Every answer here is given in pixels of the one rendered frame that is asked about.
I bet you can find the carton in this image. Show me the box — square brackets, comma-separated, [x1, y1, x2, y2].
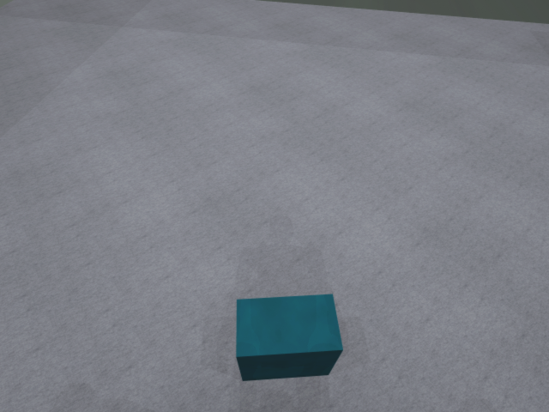
[236, 294, 343, 381]

